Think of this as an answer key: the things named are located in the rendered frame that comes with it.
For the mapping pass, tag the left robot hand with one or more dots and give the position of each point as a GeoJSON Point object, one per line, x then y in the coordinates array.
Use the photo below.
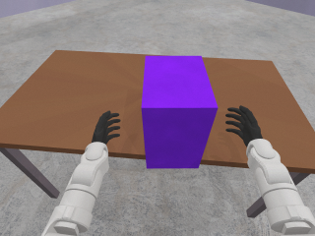
{"type": "Point", "coordinates": [101, 130]}

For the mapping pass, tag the left robot forearm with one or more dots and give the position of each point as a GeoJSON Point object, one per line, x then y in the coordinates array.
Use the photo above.
{"type": "Point", "coordinates": [74, 213]}

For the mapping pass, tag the right robot hand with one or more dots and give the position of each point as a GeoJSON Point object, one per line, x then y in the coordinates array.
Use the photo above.
{"type": "Point", "coordinates": [248, 125]}

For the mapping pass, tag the right robot forearm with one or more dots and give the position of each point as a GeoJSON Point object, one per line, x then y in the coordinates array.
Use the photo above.
{"type": "Point", "coordinates": [287, 213]}

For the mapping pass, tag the table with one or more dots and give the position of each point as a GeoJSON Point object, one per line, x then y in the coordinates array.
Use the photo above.
{"type": "Point", "coordinates": [57, 108]}

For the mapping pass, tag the carton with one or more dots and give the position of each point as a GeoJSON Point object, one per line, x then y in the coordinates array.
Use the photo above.
{"type": "Point", "coordinates": [178, 111]}

